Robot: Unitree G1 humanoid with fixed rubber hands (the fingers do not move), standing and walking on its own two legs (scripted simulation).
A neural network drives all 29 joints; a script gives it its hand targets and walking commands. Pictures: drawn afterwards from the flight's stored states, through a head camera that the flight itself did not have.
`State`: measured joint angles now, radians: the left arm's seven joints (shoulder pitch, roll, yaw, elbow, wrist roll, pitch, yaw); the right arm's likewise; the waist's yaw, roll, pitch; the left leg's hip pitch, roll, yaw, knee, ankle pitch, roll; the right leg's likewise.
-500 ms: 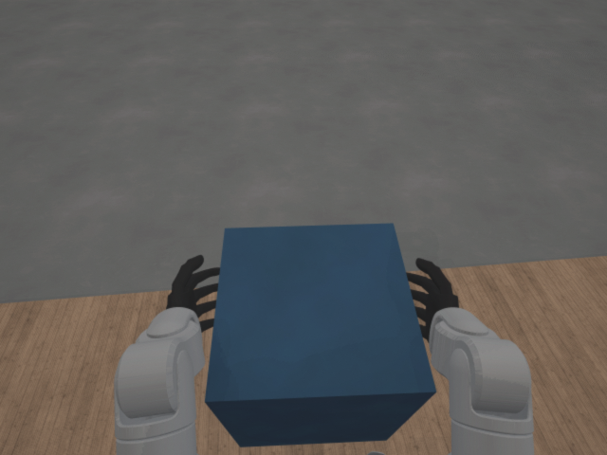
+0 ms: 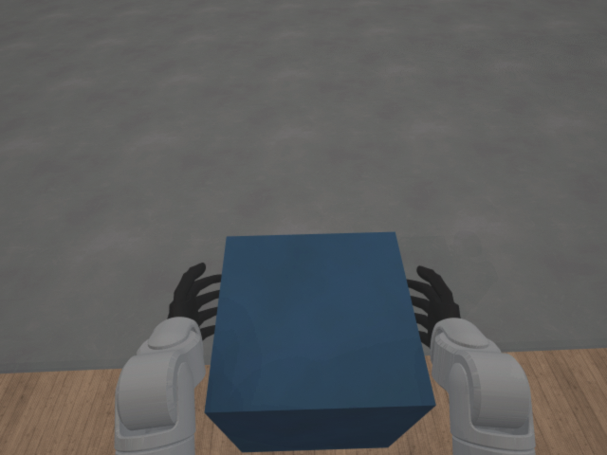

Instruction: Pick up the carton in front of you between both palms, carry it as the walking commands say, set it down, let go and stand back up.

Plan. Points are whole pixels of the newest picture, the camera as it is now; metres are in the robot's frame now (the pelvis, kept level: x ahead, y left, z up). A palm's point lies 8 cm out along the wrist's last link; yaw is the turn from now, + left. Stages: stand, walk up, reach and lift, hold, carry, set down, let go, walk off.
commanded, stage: carry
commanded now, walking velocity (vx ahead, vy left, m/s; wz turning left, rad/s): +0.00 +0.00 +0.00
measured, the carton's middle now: (313, 349) +0.27 +0.00 +0.00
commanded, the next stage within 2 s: none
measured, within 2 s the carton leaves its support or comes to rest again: neither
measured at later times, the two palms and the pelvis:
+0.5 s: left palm (212, 162) +0.54 +0.16 +0.12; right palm (396, 166) +0.53 -0.14 +0.11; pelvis +0.17 +0.02 -0.01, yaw -2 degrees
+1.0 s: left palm (257, 139) +0.65 +0.09 +0.08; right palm (416, 141) +0.64 -0.21 +0.08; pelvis +0.29 -0.04 -0.02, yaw -2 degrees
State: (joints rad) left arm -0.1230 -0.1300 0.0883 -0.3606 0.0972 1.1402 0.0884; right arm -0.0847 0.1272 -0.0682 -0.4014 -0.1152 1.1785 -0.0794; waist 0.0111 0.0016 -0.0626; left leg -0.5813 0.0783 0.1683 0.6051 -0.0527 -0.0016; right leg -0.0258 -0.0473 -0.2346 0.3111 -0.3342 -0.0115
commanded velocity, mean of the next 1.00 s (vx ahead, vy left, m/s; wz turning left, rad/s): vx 0.27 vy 0.00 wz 0.00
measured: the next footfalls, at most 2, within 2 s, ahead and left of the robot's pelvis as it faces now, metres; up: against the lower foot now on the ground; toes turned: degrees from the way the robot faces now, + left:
left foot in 0.06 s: +0.23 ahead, +0.10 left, +0.00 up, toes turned +11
right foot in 0.28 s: +0.13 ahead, -0.09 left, +0.00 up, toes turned -7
